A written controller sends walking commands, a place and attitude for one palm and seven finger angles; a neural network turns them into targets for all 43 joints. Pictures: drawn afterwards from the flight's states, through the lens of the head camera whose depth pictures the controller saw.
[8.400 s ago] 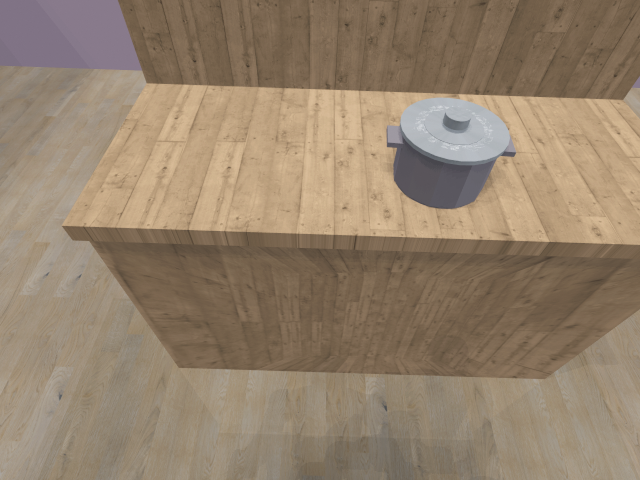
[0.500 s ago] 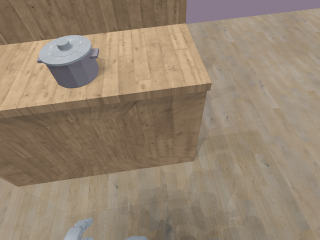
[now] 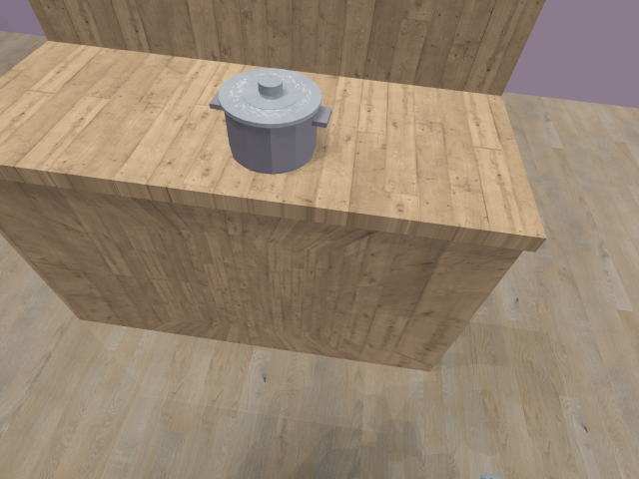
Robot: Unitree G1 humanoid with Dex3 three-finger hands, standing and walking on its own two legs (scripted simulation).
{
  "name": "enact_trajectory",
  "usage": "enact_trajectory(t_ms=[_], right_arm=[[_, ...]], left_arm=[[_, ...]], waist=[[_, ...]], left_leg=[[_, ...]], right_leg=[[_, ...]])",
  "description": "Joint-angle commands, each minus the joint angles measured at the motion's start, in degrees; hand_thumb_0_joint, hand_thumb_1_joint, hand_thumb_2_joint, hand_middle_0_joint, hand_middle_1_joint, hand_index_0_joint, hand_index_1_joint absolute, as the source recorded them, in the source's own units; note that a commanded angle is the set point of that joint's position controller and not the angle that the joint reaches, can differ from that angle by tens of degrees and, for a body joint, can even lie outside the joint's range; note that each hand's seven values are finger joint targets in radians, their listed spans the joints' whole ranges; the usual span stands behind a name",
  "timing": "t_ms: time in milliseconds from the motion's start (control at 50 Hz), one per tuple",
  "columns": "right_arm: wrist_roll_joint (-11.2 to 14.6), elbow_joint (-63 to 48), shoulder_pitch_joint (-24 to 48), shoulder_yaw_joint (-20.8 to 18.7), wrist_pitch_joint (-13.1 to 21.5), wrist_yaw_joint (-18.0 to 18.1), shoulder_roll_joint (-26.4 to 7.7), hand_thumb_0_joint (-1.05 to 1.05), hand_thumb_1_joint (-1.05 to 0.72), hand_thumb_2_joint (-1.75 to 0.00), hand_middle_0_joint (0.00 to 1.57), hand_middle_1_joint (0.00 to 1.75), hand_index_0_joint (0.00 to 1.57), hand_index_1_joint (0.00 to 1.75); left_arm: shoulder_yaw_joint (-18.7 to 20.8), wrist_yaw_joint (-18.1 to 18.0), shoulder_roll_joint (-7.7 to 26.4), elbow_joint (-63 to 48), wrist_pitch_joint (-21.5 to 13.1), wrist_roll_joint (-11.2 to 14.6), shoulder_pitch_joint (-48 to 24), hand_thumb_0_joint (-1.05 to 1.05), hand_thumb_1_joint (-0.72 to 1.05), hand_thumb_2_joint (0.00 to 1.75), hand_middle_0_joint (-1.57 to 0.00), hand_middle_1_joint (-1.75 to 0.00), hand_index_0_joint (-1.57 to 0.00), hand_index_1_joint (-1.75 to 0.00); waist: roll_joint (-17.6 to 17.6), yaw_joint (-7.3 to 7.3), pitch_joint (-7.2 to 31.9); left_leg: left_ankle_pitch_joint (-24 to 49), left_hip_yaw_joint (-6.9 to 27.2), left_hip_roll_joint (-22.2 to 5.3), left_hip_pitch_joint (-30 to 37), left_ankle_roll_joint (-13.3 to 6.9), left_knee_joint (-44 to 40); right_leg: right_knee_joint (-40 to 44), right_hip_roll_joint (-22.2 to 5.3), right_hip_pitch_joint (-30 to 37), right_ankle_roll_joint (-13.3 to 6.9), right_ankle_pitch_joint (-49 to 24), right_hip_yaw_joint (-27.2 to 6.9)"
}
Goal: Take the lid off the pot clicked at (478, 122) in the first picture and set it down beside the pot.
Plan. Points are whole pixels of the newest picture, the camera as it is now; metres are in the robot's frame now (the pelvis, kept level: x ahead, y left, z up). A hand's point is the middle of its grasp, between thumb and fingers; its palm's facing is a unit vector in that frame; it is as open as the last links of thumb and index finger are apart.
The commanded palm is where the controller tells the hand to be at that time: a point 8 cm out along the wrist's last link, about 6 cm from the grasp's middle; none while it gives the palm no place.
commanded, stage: take the last steps up to it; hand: left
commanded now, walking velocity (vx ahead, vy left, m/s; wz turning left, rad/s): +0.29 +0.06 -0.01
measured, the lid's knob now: (270, 85) +0.71 +0.18 +0.11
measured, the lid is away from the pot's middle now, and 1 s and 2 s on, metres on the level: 0.00 0.00 0.00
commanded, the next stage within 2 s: come to a stop and stand still in 0.32 s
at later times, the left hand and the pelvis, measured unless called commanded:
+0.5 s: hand (215, 358) +0.31 +0.21 -0.17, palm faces -0.01 -0.98 -0.20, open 7.4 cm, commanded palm none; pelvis +0.19 +0.04 -0.01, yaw +0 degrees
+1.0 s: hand (162, 368) +0.28 +0.29 -0.18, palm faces +0.01 -0.97 -0.23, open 7.4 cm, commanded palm none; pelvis +0.21 +0.09 +0.00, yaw -2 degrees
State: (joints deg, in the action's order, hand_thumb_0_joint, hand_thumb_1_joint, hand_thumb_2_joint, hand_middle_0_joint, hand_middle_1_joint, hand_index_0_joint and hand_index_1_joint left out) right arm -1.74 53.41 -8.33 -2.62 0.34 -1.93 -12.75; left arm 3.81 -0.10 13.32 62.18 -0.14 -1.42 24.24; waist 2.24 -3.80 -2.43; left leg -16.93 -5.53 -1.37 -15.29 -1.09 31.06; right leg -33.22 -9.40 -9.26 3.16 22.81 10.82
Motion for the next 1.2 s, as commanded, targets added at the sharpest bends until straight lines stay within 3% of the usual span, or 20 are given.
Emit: enact_trajectory(t_ms=[0,40,100,320,360,400,420,440,460,480,500,560,780,840,860,900,920,980,1020,1180], right_arm=[[0.1,2.8,-20.1,-2.8,0.8,2.7,-13.6,0.00,-0.90,-0.90,0.20,0.30,0.20,0.30],[0.3,0.9,-12.3,-0.7,1.5,3.0,-7.3,0.00,-0.90,-0.90,0.20,0.30,0.20,0.30],[1.0,0.9,-9.9,0.3,3.2,3.0,-4.7,0.00,-0.90,-0.90,0.20,0.30,0.20,0.30],[0.5,6.9,-19.4,1.0,3.8,4.3,-3.2,0.00,-0.90,-0.90,0.20,0.30,0.20,0.30],[0.5,7.7,-19.3,0.6,3.4,4.5,-4.3,0.00,-0.90,-0.90,0.20,0.30,0.20,0.30],[0.9,7.5,-17.7,0.4,3.0,4.6,-5.0,0.00,-0.90,-0.90,0.20,0.30,0.20,0.30],[1.4,7.2,-16.1,0.4,2.9,4.8,-4.7,0.00,-0.90,-0.90,0.20,0.30,0.20,0.30],[2.2,6.7,-16.4,0.2,2.8,4.7,-3.0,0.00,-0.90,-0.90,0.20,0.30,0.20,0.30],[2.8,5.8,-18.4,0.2,2.7,4.9,-0.8,0.00,-0.90,-0.90,0.20,0.30,0.20,0.30],[2.4,5.2,-18.2,0.2,1.8,5.4,-1.3,0.00,-0.90,-0.90,0.20,0.30,0.20,0.30],[2.1,5.5,-18.2,0.2,0.7,5.0,0.4,0.00,-0.90,-0.90,0.20,0.30,0.20,0.30],[1.5,6.1,-16.6,0.2,-2.6,4.7,2.6,0.00,-0.90,-0.90,0.20,0.30,0.20,0.30],[1.4,1.7,-8.4,-1.1,-2.1,3.5,0.6,0.00,-0.90,-0.90,0.20,0.30,0.20,0.30],[1.4,2.6,-11.2,-1.0,-1.2,3.5,0.2,0.00,-0.90,-0.90,0.20,0.30,0.20,0.30],[1.3,2.8,-12.1,-1.1,-0.6,3.5,-1.2,0.00,-0.90,-0.90,0.20,0.30,0.20,0.30],[0.2,-0.6,-7.7,-1.9,-0.2,3.7,-8.7,0.00,-0.90,-0.90,0.20,0.30,0.20,0.30],[-0.4,-0.5,-7.4,-1.9,-0.3,4.6,-9.4,0.00,-0.90,-0.90,0.20,0.30,0.20,0.30],[-0.2,-1.3,-2.2,-0.5,-0.1,5.1,-6.2,0.00,-0.90,-0.90,0.20,0.30,0.20,0.30],[0.1,-1.0,-2.3,-0.6,-0.2,5.0,-6.2,0.00,-0.90,-0.90,0.20,0.30,0.20,0.30],[0.1,2.8,-9.2,-1.6,-0.7,4.6,-7.0,0.00,-0.90,-0.90,0.20,0.30,0.20,0.30]], left_arm=[[-0.3,-0.1,2.2,-9.5,-1.7,0.0,-11.9,0.00,0.90,0.90,-0.20,-0.30,-0.20,-0.30],[0.0,0.6,2.9,-7.4,-1.7,0.2,-10.9,0.00,0.90,0.90,-0.20,-0.30,-0.20,-0.30],[-0.2,0.8,1.8,-4.7,-1.0,0.1,-4.8,0.00,0.90,0.90,-0.20,-0.30,-0.20,-0.30],[-0.9,0.6,-0.6,-9.8,-0.9,0.5,-18.0,0.00,0.90,0.90,-0.20,-0.30,-0.20,-0.30],[-1.0,0.3,-0.3,-9.3,-1.2,0.5,-15.5,0.00,0.90,0.90,-0.20,-0.30,-0.20,-0.30],[-0.5,-0.2,0.7,-7.1,-1.7,0.4,-7.3,0.00,0.90,0.90,-0.20,-0.30,-0.20,-0.30],[-0.1,-0.5,1.9,-5.2,-2.1,0.3,-1.2,0.00,0.90,0.90,-0.20,-0.30,-0.20,-0.30],[0.8,-1.2,5.6,-3.3,-2.8,0.2,4.7,0.00,0.90,0.90,-0.20,-0.30,-0.20,-0.30],[1.2,-1.7,8.1,-2.8,-3.0,0.7,6.5,0.00,0.90,0.90,-0.20,-0.30,-0.20,-0.30],[0.6,-2.0,8.8,-4.7,-2.6,1.2,2.4,0.00,0.90,0.90,-0.20,-0.30,-0.20,-0.30],[0.4,-2.3,7.6,-6.6,-2.4,1.0,-4.1,0.00,0.90,0.90,-0.20,-0.30,-0.20,-0.30],[-0.5,-3.2,3.2,-9.1,-1.1,0.5,-13.5,0.00,0.90,0.90,-0.20,-0.30,-0.20,-0.30],[1.5,-2.3,7.1,-11.5,0.9,-0.5,-11.6,0.00,0.90,0.90,-0.20,-0.30,-0.20,-0.30],[1.5,-2.2,7.0,-11.7,1.4,-0.1,-12.3,0.00,0.90,0.90,-0.20,-0.30,-0.20,-0.30],[1.1,-2.1,5.4,-11.9,1.6,0.3,-11.7,0.00,0.90,0.90,-0.20,-0.30,-0.20,-0.30],[0.0,-1.8,1.2,-12.6,2.2,0.7,-8.7,0.00,0.90,0.90,-0.20,-0.30,-0.20,-0.30],[0.5,-1.9,3.5,-12.4,3.1,0.0,-11.0,0.00,0.90,0.90,-0.20,-0.30,-0.20,-0.30],[1.5,-0.8,4.5,-9.3,2.7,0.3,-7.8,0.00,0.90,0.90,-0.20,-0.30,-0.20,-0.30],[1.5,-0.5,4.3,-8.1,2.9,0.5,-7.1,0.00,0.90,0.90,-0.20,-0.30,-0.20,-0.30],[-0.8,-0.2,0.9,-7.4,2.1,0.8,-11.6,0.00,0.90,0.90,-0.20,-0.30,-0.20,-0.30]], waist=[[-16.2,10.96,1.4],[-8.6,6.41,-4.4],[-8.2,2.61,-2.3],[-7.8,5.23,-4.2],[-8.6,3.89,-1.4],[-6.9,0.17,1.3],[-7.3,-2.87,2.8],[-1.8,-4.47,6.8],[2.6,-2.34,10.8],[-2.1,-0.25,10.6],[2.7,2.08,8.1],[-1.4,6.39,2.2],[9.3,3.65,8.7],[8.6,5.62,8.8],[4.3,6.00,8.5],[-18.5,4.44,2.0],[-16.7,5.94,0.2],[-11.0,2.52,1.2],[-11.7,2.98,2.8],[-14.4,6.93,2.1]], left_leg=[[-5.6,30.5,-21.4,21.9,-11.5,-19.6],[2.6,20.1,-16.2,13.4,-9.9,-20.2],[20.9,10.3,-11.7,11.5,-8.6,-20.3],[52.9,5.4,-11.6,21.2,-6.8,-14.6],[62.9,4.2,-11.9,21.6,-6.0,-9.3],[66.7,3.8,-11.0,18.1,-4.5,0.1],[62.7,3.2,-8.6,12.8,-2.3,8.9],[43.4,2.3,-3.4,1.1,0.4,23.8],[-13.3,2.1,5.5,-8.8,2.4,42.0],[-18.7,9.7,3.4,-5.1,0.8,42.8],[-16.7,11.0,1.4,-4.9,0.9,42.9],[-14.2,9.6,-0.6,-2.5,1.9,35.1],[-8.5,3.9,1.3,-5.0,3.8,17.0],[1.8,3.0,1.7,4.0,3.2,0.3],[6.5,5.3,-0.9,9.1,2.4,-7.5],[17.9,28.3,-21.8,2.2,-6.3,-17.3],[22.6,29.7,-23.0,-1.4,-8.5,-17.7],[21.9,19.4,-15.9,1.9,-7.4,-14.4],[16.8,14.8,-13.6,4.1,-6.1,-15.4],[14.2,16.9,-13.7,8.7,-6.8,-15.2]], right_leg=[[-33.8,3.4,-35.2,-3.2,10.3,-7.4],[-36.0,0.8,-32.7,-3.5,-0.9,-9.3],[-33.9,1.6,-27.7,-2.0,-7.0,-8.4],[-12.2,6.3,-27.4,-4.2,-10.8,-3.2],[-7.7,9.4,-19.3,-5.9,-9.6,-1.5],[-3.3,11.7,-7.7,-7.2,-13.1,-0.7],[1.9,11.1,1.6,-7.9,-20.3,-2.1],[1.8,1.3,14.2,-12.8,-44.9,-14.6],[5.1,-15.6,19.8,-21.9,-78.6,-33.5],[8.4,-17.7,11.0,-23.7,-78.3,-30.7],[10.4,-16.0,3.2,-23.0,-65.6,-30.1],[13.1,-9.4,-11.6,-18.3,-49.5,-18.4],[8.6,-4.5,-2.6,-15.4,-40.2,-17.1],[5.7,-2.4,-5.4,-11.5,-30.2,-16.5],[2.0,-0.4,-8.9,-8.7,-22.5,-15.3],[-13.6,9.8,-18.7,-2.4,9.3,-9.3],[-22.8,9.8,-19.2,-2.2,9.5,-14.0],[-32.0,10.0,-20.8,-1.5,1.5,-15.8],[-32.4,9.8,-20.1,-0.6,-1.2,-14.7],[-6.2,8.2,-11.9,-1.2,4.7,-9.3]])
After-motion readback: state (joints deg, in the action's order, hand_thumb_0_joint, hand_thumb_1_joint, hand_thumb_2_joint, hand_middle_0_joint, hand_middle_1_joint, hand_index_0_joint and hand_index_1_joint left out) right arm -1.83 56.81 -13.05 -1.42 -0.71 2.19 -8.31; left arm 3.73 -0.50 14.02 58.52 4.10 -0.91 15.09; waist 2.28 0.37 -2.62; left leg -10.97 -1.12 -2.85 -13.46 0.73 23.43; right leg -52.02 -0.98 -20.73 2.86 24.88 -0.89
